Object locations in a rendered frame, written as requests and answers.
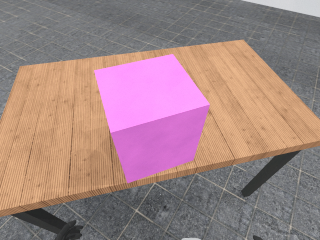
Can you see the robot left hand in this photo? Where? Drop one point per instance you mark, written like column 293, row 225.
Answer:
column 69, row 227

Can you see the table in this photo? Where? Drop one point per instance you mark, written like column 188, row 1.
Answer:
column 56, row 145

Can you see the carton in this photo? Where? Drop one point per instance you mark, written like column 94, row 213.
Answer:
column 155, row 114

